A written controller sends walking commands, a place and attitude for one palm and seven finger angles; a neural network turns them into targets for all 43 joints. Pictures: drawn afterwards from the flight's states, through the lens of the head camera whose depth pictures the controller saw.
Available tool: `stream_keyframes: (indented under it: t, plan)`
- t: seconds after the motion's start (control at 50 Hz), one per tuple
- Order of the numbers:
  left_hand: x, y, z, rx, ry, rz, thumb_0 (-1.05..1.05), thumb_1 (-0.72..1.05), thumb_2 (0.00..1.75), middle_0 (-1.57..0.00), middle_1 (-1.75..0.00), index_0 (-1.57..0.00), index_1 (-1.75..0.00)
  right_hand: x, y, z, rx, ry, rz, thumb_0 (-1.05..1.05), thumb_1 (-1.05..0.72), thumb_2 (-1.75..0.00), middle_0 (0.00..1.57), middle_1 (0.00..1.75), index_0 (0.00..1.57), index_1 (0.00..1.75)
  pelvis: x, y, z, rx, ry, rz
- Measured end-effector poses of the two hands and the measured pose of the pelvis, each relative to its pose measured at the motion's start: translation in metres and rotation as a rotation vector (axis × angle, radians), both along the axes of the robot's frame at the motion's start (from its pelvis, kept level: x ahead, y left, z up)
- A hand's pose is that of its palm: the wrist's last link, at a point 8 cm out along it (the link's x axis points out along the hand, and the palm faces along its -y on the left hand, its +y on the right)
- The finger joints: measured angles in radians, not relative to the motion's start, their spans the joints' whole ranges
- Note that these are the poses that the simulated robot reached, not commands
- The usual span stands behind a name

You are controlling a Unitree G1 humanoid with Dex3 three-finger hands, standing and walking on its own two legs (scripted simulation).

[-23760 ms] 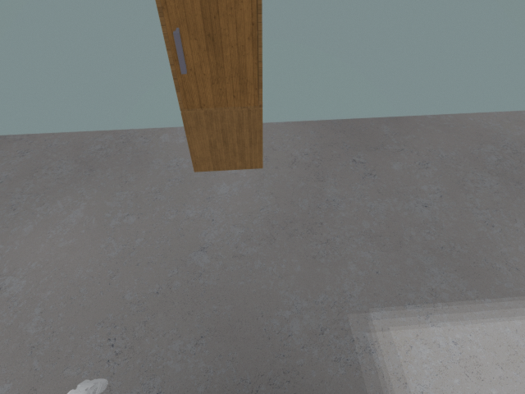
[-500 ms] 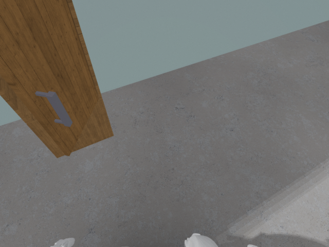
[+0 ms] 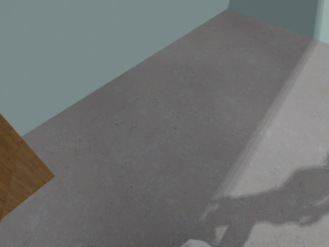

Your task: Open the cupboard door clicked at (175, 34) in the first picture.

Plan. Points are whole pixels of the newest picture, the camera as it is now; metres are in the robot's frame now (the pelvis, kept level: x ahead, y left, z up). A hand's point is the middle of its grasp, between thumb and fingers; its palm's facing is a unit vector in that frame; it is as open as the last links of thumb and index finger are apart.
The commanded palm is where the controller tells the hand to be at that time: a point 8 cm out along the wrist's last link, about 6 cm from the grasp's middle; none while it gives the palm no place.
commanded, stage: walk to a spot facing it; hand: left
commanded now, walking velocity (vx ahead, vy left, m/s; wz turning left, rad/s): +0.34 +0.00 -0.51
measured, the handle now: out of the picture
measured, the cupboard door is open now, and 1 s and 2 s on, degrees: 52 52 52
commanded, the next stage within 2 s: turn to face it in 1.50 s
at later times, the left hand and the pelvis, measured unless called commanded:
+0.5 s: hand (134, 201) +0.27 +0.10 -0.17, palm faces -0.20 -0.96 -0.19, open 7.2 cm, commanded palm none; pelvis +0.17 -0.07 +0.00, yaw -13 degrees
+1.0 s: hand (166, 139) +0.52 +0.00 -0.17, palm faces -0.28 -0.94 -0.20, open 7.3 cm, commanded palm none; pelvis +0.38 -0.15 -0.01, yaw -17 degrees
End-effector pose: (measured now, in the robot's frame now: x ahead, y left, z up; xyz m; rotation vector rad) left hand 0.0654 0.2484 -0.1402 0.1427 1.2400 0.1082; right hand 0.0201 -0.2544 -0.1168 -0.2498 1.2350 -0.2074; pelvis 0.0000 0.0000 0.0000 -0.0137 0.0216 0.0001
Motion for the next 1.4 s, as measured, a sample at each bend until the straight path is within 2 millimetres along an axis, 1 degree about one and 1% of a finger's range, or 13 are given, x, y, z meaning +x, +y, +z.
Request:
stream_keyframes:
  t: [0.18,0.3,0.34,0.42,0.54,0.62,0.68,0.76,0.94,1.02,1.1,1.3,1.4]
  plan:
    - [0.143,-0.047,0.017,-0.009,-0.118,-0.201,0.01,0.91,0.9,-0.2,-0.29,-0.2,-0.3,-0.067,0.012,-0.002,0.085,0.239,-0.221,0.01,-0.9,-0.9,0.2,0.29,0.2,0.3,0.054,-0.022,0.005,-0.003,0.012,-0.125]
    - [0.227,-0.098,0.008,0.013,-0.236,-0.278,0.01,0.91,0.9,-0.2,-0.29,-0.2,-0.3,-0.07,0.0,-0.029,0.159,0.363,-0.327,0.01,-0.9,-0.9,0.2,0.3,0.2,0.3,0.097,-0.057,-0.019,0.024,-0.009,-0.164]
    - [0.23,-0.107,0.008,0.014,-0.219,-0.272,0.0,0.91,0.9,-0.2,-0.29,-0.2,-0.3,-0.045,-0.011,-0.033,0.155,0.342,-0.334,0.01,-0.9,-0.9,0.2,0.3,0.2,0.3,0.109,-0.062,-0.017,0.01,-0.023,-0.174]
    - [0.217,-0.115,0.004,0.01,-0.1,-0.259,0.0,0.91,0.9,-0.2,-0.29,-0.2,-0.3,0.035,-0.036,-0.027,0.123,0.183,-0.324,0.01,-0.91,-0.9,0.2,0.29,0.2,0.3,0.136,-0.07,-0.005,0.003,-0.022,-0.201]
    - [0.212,-0.095,-0.003,0.019,0.024,-0.192,-0.01,0.94,0.9,-0.2,-0.3,-0.21,-0.3,0.162,-0.056,-0.012,0.092,-0.04,-0.247,0.01,-0.91,-0.9,0.2,0.29,0.2,0.3,0.187,-0.073,0.0,-0.01,-0.02,-0.225]
    - [0.218,-0.081,-0.019,0.017,0.107,-0.163,0.0,0.93,0.9,-0.2,-0.3,-0.21,-0.3,0.229,-0.059,-0.014,0.057,-0.14,-0.206,0.01,-0.91,-0.9,0.2,0.29,0.2,0.3,0.229,-0.068,-0.012,-0.022,-0.025,-0.244]
    - [0.238,-0.081,-0.018,0.026,0.148,-0.178,0.0,0.93,0.9,-0.2,-0.3,-0.2,-0.3,0.248,-0.058,-0.013,0.056,-0.146,-0.216,0.0,-0.91,-0.9,0.2,0.29,0.2,0.3,0.253,-0.07,-0.01,-0.005,-0.025,-0.26]
    - [0.286,-0.096,-0.004,0.015,0.107,-0.191,0.01,0.92,0.9,-0.2,-0.29,-0.2,-0.3,0.244,-0.058,-0.01,0.067,-0.055,-0.262,0.0,-0.93,-0.9,0.2,0.29,0.2,0.3,0.283,-0.079,0.001,0.011,-0.013,-0.27]
    - [0.419,-0.173,0.009,0.009,-0.017,-0.308,0.01,0.91,0.9,-0.2,-0.29,-0.2,-0.3,0.216,-0.073,-0.025,0.163,0.193,-0.393,0.0,-0.92,-0.9,0.2,0.29,0.2,0.3,0.353,-0.127,0.001,0.03,-0.021,-0.309]
    - [0.463,-0.202,0.001,0.02,-0.093,-0.3,0.0,0.91,0.9,-0.2,-0.29,-0.2,-0.3,0.226,-0.091,-0.041,0.201,0.283,-0.411,0.01,-0.91,-0.9,0.2,0.29,0.2,0.3,0.383,-0.155,-0.014,0.027,-0.033,-0.298]
    - [0.473,-0.215,0.005,0.03,-0.066,-0.249,0.0,0.93,0.9,-0.2,-0.3,-0.2,-0.3,0.282,-0.12,-0.032,0.175,0.232,-0.389,0.01,-0.91,-0.9,0.2,0.29,0.2,0.3,0.413,-0.171,-0.003,0.008,-0.031,-0.281]
    - [0.485,-0.214,-0.014,-0.003,0.143,-0.18,0.0,0.93,0.9,-0.2,-0.3,-0.2,-0.3,0.478,-0.177,-0.014,0.079,-0.055,-0.265,0.01,-0.92,-0.9,0.2,0.29,0.2,0.3,0.508,-0.187,-0.004,-0.005,-0.03,-0.263]
    - [0.525,-0.218,-0.023,0.006,0.189,-0.195,0.01,0.92,0.9,-0.2,-0.3,-0.2,-0.3,0.523,-0.185,-0.021,0.056,-0.095,-0.263,0.01,-0.92,-0.9,0.2,0.29,0.2,0.3,0.551,-0.194,-0.013,0.015,-0.035,-0.274]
